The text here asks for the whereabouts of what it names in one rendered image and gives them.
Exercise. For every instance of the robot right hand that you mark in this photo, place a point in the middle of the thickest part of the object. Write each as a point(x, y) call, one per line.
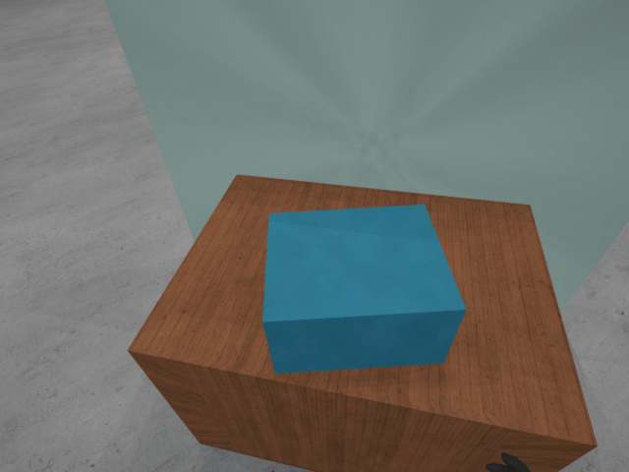
point(514, 465)

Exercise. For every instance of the carton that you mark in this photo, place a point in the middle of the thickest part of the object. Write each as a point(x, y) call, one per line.
point(357, 288)

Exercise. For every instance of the pedestal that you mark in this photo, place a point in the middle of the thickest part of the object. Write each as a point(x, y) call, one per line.
point(508, 382)

